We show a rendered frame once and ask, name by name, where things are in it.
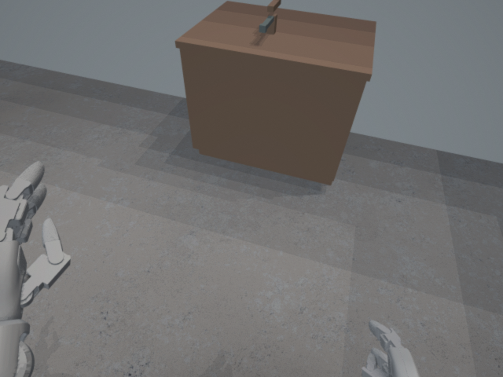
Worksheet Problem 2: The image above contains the left robot hand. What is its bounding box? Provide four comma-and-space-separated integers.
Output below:
0, 161, 71, 321

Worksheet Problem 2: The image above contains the robot left forearm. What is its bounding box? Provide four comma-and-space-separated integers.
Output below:
0, 319, 35, 377

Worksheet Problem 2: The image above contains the tap lever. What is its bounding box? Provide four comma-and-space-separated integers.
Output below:
259, 16, 274, 33

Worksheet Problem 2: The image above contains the right robot hand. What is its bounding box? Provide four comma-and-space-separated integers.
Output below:
362, 320, 420, 377

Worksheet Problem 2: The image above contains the counter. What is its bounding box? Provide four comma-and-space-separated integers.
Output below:
175, 0, 376, 185

